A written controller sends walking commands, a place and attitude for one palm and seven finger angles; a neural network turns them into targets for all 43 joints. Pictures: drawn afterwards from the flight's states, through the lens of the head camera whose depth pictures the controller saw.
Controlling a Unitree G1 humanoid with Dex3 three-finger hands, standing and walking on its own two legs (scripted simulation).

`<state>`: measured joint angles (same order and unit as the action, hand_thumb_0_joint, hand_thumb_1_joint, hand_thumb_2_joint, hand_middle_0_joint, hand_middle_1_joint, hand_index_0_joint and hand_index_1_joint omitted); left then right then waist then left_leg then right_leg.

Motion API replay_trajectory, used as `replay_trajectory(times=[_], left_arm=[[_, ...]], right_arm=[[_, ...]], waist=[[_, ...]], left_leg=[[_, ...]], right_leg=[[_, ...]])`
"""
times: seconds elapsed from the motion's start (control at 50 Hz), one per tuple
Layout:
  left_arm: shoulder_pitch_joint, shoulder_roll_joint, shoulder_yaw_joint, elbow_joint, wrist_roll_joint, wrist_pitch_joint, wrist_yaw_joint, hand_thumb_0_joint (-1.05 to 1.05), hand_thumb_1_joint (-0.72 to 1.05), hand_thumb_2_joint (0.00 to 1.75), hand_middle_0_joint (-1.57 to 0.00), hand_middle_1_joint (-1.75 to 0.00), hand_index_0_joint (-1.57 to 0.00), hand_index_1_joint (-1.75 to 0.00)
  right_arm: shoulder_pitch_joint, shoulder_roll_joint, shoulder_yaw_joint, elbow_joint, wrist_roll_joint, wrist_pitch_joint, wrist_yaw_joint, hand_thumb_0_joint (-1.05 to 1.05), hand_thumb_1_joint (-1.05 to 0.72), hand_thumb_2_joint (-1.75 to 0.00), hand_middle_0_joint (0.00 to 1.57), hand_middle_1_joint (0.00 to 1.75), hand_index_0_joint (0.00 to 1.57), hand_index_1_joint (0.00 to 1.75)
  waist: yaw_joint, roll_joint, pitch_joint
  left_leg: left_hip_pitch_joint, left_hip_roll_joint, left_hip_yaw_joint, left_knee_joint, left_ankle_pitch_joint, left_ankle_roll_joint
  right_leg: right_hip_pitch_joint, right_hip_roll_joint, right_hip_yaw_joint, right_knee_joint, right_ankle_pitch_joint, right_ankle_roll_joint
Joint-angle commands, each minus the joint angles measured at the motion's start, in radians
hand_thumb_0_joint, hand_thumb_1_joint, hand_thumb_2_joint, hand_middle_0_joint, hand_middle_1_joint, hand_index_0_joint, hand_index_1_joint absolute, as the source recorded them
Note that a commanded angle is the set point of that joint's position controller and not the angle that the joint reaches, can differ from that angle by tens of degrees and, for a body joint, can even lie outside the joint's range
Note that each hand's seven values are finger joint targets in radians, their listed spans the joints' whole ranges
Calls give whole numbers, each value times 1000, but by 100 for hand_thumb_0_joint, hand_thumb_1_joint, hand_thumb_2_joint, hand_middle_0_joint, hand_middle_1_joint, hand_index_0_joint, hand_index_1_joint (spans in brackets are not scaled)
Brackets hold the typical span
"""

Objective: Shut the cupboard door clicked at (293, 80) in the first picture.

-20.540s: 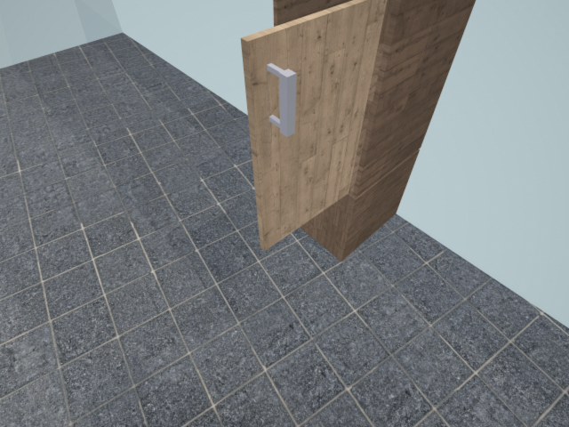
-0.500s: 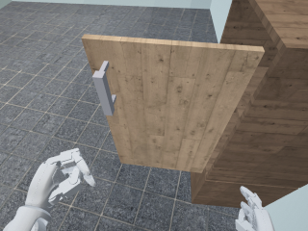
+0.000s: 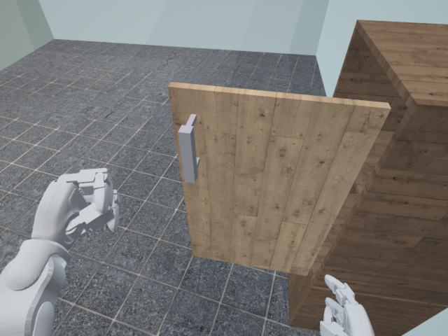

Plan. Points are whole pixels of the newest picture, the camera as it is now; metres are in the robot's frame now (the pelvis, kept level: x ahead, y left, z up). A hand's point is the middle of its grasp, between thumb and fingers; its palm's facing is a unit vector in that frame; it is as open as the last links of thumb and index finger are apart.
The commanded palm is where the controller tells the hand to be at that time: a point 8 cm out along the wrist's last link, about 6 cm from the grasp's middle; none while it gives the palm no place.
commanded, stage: raise the hand and make a fist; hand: left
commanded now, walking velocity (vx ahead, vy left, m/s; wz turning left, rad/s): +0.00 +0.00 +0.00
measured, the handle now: (191, 149) +0.40 +0.12 +0.15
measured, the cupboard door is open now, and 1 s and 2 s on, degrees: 88 88 88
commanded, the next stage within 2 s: bring the fist close to the handle in 0.32 s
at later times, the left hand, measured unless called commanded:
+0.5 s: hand (140, 234) +0.22 +0.16 +0.13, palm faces -0.05 -1.00 -0.08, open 3.1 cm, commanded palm +0.21 +0.21 +0.15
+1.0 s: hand (170, 192) +0.29 +0.13 +0.15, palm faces -0.01 -1.00 -0.06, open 3.1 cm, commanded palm +0.26 +0.17 +0.15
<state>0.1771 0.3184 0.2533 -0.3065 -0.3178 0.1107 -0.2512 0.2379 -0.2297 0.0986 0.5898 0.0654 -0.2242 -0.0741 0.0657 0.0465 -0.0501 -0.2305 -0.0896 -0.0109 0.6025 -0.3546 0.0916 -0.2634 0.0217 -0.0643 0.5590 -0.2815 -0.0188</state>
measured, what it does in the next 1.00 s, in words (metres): stands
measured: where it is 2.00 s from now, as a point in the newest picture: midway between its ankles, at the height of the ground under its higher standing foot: outside the picture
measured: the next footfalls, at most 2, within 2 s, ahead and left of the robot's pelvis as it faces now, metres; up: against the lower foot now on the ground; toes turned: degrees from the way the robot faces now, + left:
none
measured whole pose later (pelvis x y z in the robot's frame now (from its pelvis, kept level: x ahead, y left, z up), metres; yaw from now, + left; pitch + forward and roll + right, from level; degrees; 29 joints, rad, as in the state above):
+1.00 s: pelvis +0.00 -0.05 +0.00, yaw -1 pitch +0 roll +0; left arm 0.00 0.29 0.22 -0.10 -0.27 0.14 -0.20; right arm 0.21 -0.26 0.06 0.60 0.08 -0.18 -0.08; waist 0.03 0.05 -0.04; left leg -0.24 -0.04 -0.01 0.60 -0.36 0.03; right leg -0.29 0.07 -0.07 0.58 -0.30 -0.08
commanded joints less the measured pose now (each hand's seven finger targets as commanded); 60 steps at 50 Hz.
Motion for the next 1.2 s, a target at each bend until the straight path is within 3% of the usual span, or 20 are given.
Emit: replay_trajectory(times=[0.0, 0.04, 0.1, 0.14, 0.22, 0.3, 0.34, 0.46, 0.54, 0.62, 0.64, 0.68, 0.76, 0.82, 0.84, 0.92, 0.96, 1.06, 1.14, 1.18], left_arm=[[-71, 69, -5, -86, -5, 60, -42, 0, 90, 90, -130, -150, -130, -150], [-77, 122, 33, -134, 9, 73, -33, 0, 90, 90, -130, -150, -130, -150], [-164, 172, 84, -298, 14, 23, 3, 0, 90, 90, -130, -150, -130, -150], [-192, 222, 128, -354, 12, -39, 41, 0, 90, 90, -130, -150, -130, -150], [-138, 120, 65, -245, 2, -99, 54, 0, 90, 90, -130, -150, -130, -150], [-82, 72, -5, -132, 17, -18, 13, 0, 90, 90, -130, -150, -130, -150], [-70, 100, 6, -118, 19, 23, -3, 0, 90, 90, -130, -150, -130, -150], [-202, 185, 98, -308, -1, -45, 25, 0, 90, 90, -130, -150, -130, -150], [-222, 186, 118, -139, -8, -88, 45, 0, 90, 90, -130, -150, -130, -150], [-272, 107, 8, -8, 12, -22, 12, 0, 90, 90, -130, -150, -130, -150], [-280, 141, 27, 11, 16, -5, 4, 0, 90, 90, -130, -150, -130, -150], [-338, 120, -11, -33, 21, 12, -11, 0, 90, 90, -130, -150, -130, -150], [-399, 193, 74, -110, 10, -30, 10, 0, 90, 90, -130, -150, -130, -150], [-402, 168, 81, -70, 7, -63, 40, 0, 90, 90, -130, -150, -130, -150], [-387, 208, 117, -30, 11, -61, 51, 0, 90, 90, -130, -150, -130, -150], [-371, 105, 17, 36, 38, -18, 57, 0, 90, 90, -130, -150, -130, -150], [-381, 80, -24, 22, 49, 3, 51, 0, 90, 90, -130, -150, -130, -150], [-477, 123, 5, -62, 43, -16, 60, 0, 90, 90, -130, -150, -130, -150], [-518, 144, 28, -39, 47, -52, 97, 0, 90, 90, -130, -150, -130, -150], [-523, 105, -4, 1, 56, -49, 105, 0, 90, 90, -130, -150, -130, -150]], right_arm=[[-129, -143, -73, -173, 15, -38, -4, 0, -90, -90, 20, 30, 20, 30], [-146, -150, -78, -188, 13, -28, -2, 0, -90, -90, 20, 30, 20, 30], [-161, -132, -71, -216, -4, -29, -3, 0, -90, -90, 20, 30, 20, 30], [-154, -128, -67, -204, -16, -40, -4, 0, -90, -90, 20, 30, 20, 30], [-127, -124, -66, -165, -12, -57, -4, 0, -90, -90, 20, 30, 20, 30], [-126, -139, -76, -156, 5, -47, -3, 0, -90, -90, 20, 30, 20, 30], [-138, -148, -83, -165, 9, -40, -7, 0, -90, -90, 20, 30, 20, 30], [-164, -129, -72, -193, -10, -52, -16, 0, -90, -90, 20, 30, 20, 30], [-143, -135, -73, -142, -7, -53, -19, 0, -90, -90, 20, 30, 20, 30], [-154, -138, -71, -143, 9, -42, -20, 0, -90, -90, 20, 30, 20, 30], [-154, -147, -78, -143, 14, -37, -22, 0, -90, -90, 20, 30, 20, 30], [-170, -140, -75, -168, 14, -34, -22, 0, -90, -90, 20, 30, 20, 30], [-179, -132, -75, -182, 3, -40, -24, 0, -90, -90, 20, 30, 20, 30], [-168, -124, -69, -167, -1, -39, -18, 0, -90, -90, 20, 30, 20, 30], [-162, -131, -73, -158, -2, -35, -17, 0, -90, -90, 20, 30, 20, 30], [-161, -129, -74, -160, 8, -13, -3, 0, -90, -90, 20, 30, 20, 30], [-162, -133, -76, -171, 10, -6, 3, 0, -90, -90, 20, 30, 20, 30], [-162, -134, -79, -185, 3, -1, -6, 0, -90, -90, 20, 30, 20, 30], [-163, -131, -76, -164, -1, 2, -8, 0, -90, -90, 20, 30, 20, 30], [-162, -124, -75, -159, 1, 5, -7, 0, -90, -90, 20, 30, 20, 30]], waist=[[-20, -18, -18], [-13, -55, -37], [3, 10, -145], [6, 30, -150], [-18, 66, -68], [-31, 41, 1], [-31, -6, 5], [-9, -7, -173], [-27, -24, -72], [-50, 6, -5], [-51, -22, -14], [-47, -9, -63], [-23, -57, -209], [-20, -39, -190], [-18, -61, -177], [-29, 6, -107], [-34, -5, -119], [-40, -90, -205], [-40, -56, -189], [-43, -32, -171]], left_leg=[[-20, 107, -117, -162, 232, -123], [-26, 106, -106, -159, 217, -109], [32, 99, -104, -155, 279, -111], [41, 100, -102, -151, 295, -118], [32, 101, -103, -157, 268, -124], [-17, 94, -85, -152, 194, -102], [-38, 93, -78, -145, 153, -84], [18, 81, -66, -114, 255, -69], [-25, 82, -58, -105, 204, -68], [-57, 78, -50, -99, 138, -62], [-68, 82, -49, -83, 137, -60], [-59, 78, -45, -74, 152, -55], [-44, 73, -41, -57, 223, -52], [-42, 70, -35, -63, 248, -57], [-61, 76, -37, -56, 243, -61], [-61, 72, -23, -68, 229, -62], [-54, 73, -22, -62, 240, -60], [-41, 71, -23, -54, 251, -51], [-28, 71, -22, -59, 250, -54], [-17, 70, -21, -71, 256, -54]], right_leg=[[15, -9, -11, -51, 147, -19], [41, -12, -3, -58, 132, -19], [72, -11, -2, -46, 152, -19], [78, -5, 0, -47, 154, -22], [36, -1, -7, -58, 145, -22], [19, -11, 8, -83, 118, -20], [29, -19, 28, -97, 85, -18], [104, -21, 38, -72, 161, -10], [62, -22, 50, -94, 115, -9], [26, -42, 85, -118, 47, -6], [36, -52, 113, -126, 34, -2], [61, -61, 123, -120, 43, 1], [153, -66, 130, -87, 150, 13], [148, -58, 110, -69, 222, 13], [150, -66, 127, -72, 232, 17], [103, -65, 118, -79, 222, 11], [106, -66, 119, -72, 243, 15], [147, -63, 121, -65, 268, 28], [135, -57, 117, -66, 253, 20], [119, -51, 101, -63, 259, 12]])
